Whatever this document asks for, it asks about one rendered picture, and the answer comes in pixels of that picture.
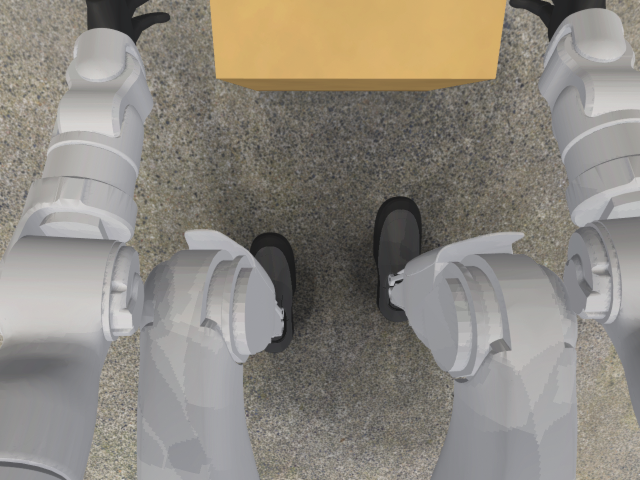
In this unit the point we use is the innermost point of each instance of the robot right forearm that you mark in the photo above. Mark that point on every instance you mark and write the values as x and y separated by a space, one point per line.
594 96

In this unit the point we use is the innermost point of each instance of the carton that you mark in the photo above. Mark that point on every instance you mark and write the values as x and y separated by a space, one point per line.
356 45

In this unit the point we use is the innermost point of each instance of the right robot upper arm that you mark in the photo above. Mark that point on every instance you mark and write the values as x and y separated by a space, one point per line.
602 276

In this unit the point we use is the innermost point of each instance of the robot left hand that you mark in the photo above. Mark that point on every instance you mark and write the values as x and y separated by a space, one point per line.
117 15

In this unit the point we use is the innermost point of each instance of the robot left forearm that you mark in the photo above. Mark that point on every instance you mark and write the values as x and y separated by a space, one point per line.
93 159

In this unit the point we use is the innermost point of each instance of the robot right foot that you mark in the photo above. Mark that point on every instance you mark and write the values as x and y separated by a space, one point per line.
397 240

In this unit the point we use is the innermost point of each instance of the robot left thigh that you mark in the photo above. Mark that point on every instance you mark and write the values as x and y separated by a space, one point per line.
209 314

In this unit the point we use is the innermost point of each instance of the left robot upper arm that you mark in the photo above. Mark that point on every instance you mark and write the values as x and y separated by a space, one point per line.
63 301

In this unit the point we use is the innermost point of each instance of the robot right hand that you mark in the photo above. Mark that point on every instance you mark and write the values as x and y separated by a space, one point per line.
553 15

